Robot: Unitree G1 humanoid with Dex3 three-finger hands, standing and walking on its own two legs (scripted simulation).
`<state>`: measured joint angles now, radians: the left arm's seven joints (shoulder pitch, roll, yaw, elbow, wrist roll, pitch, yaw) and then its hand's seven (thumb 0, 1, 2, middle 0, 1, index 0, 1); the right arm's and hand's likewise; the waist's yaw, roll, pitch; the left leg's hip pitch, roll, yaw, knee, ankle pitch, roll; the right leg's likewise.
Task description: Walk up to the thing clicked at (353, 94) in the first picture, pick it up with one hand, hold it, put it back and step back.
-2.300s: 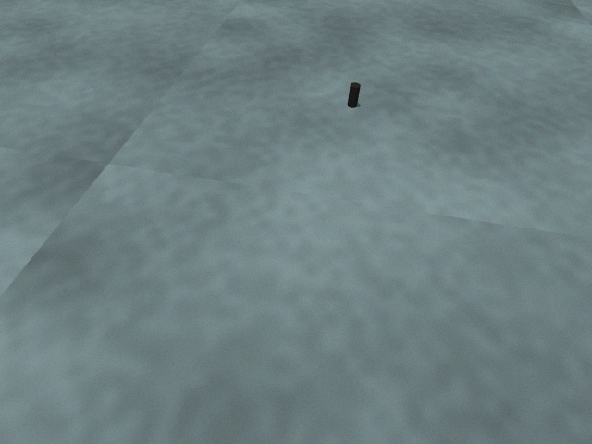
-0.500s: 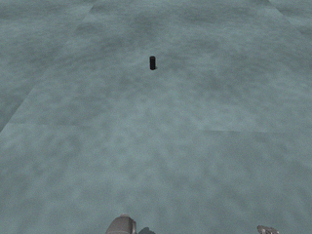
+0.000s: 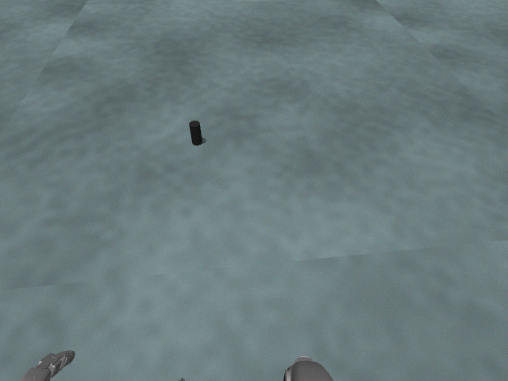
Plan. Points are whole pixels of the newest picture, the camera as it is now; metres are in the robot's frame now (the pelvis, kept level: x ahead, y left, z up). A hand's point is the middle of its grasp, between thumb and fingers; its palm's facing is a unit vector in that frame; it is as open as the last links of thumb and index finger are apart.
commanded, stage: walk up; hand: left
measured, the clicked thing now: (195, 133) +1.53 +0.29 -0.70
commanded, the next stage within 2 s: none
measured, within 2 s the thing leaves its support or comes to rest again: neither
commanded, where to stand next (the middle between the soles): +1.27 +0.08 m, yaw +0 degrees
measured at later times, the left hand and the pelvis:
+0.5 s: hand (111, 322) +0.26 +0.26 -0.13, palm faces +0.06 -0.92 -0.39, open 7.4 cm; pelvis +0.27 -0.03 +0.00, yaw +3 degrees
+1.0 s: hand (141, 182) +0.61 +0.27 -0.13, palm faces -0.05 -0.93 -0.36, open 7.4 cm; pelvis +0.52 +0.00 +0.00, yaw +1 degrees
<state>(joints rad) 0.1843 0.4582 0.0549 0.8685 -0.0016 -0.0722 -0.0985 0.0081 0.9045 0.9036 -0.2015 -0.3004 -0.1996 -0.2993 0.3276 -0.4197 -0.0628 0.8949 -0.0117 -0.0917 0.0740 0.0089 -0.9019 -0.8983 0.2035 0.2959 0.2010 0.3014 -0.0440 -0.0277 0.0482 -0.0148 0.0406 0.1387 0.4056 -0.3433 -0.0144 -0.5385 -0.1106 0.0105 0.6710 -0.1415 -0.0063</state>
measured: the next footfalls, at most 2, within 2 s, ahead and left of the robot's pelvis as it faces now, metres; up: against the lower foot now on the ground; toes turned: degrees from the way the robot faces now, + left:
right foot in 0.08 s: +0.24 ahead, -0.14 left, +0.00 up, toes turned -4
left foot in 0.56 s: +0.48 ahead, +0.11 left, +0.00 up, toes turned +8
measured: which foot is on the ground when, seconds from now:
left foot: down 0.00-0.10, up 0.12-0.54, down 0.56-1.00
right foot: up 0.00-0.06, down 0.08-0.60, up 0.62-1.00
